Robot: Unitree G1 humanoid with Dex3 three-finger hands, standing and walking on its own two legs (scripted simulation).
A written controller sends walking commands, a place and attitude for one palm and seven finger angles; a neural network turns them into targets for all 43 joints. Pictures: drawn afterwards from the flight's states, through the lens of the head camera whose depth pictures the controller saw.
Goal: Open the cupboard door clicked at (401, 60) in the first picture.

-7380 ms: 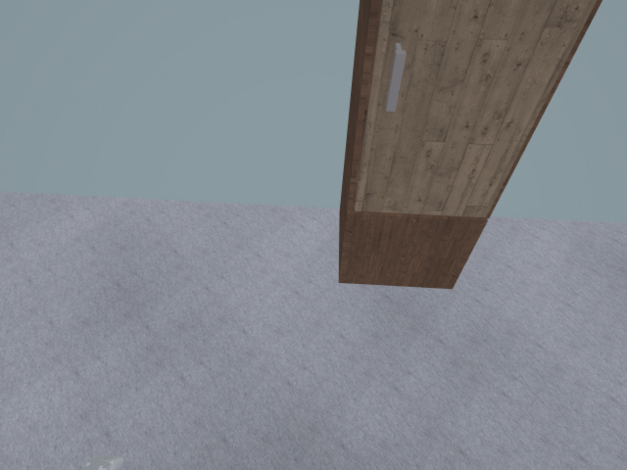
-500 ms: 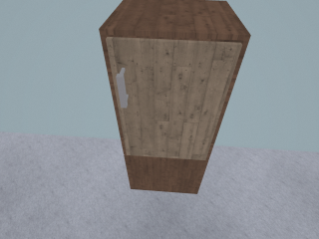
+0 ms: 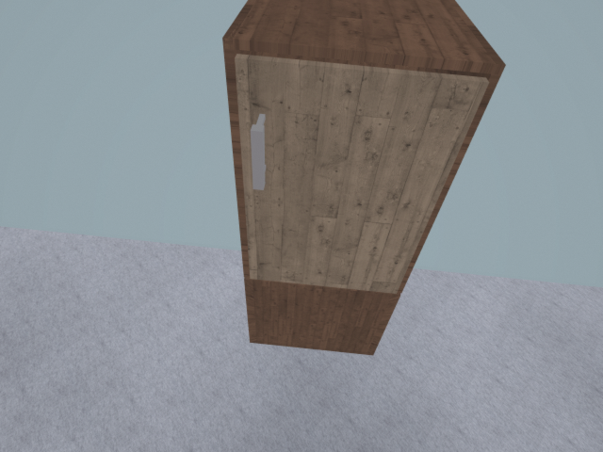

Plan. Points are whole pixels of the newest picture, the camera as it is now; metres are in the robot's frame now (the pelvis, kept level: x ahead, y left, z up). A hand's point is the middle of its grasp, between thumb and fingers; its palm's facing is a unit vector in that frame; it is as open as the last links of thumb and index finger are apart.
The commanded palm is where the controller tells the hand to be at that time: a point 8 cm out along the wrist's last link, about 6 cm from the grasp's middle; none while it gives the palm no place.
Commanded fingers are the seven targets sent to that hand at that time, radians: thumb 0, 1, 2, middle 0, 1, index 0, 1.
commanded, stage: come to a stop and stand still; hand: left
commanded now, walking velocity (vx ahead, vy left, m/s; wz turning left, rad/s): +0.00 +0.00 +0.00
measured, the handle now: (260, 152) +0.59 +0.12 +0.09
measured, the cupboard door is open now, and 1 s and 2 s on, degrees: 0 0 0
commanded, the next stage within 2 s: look again from close up in 0.20 s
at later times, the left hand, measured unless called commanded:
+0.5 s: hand out of the picture -0.03 +0.19 -0.19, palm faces +0.02 -0.99 -0.16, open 7.3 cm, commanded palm none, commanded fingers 0.00 0.90 0.90 -0.20 -0.30 -0.20 -0.30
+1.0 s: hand out of the picture -0.07 +0.30 -0.21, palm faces +0.25 -0.95 -0.17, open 7.3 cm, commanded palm none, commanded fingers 0.00 0.90 0.90 -0.20 -0.30 -0.20 -0.30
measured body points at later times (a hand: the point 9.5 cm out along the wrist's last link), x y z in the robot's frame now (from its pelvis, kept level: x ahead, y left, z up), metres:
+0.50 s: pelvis +0.00 +0.03 +0.00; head -0.01 +0.06 +0.45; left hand -0.03 +0.24 -0.17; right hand +0.00 -0.20 -0.15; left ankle +0.03 +0.01 -0.74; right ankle +0.03 -0.12 -0.74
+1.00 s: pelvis -0.03 +0.13 -0.03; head -0.02 +0.17 +0.42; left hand -0.08 +0.35 -0.20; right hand -0.02 -0.12 -0.16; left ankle -0.01 +0.09 -0.69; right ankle +0.03 -0.05 -0.74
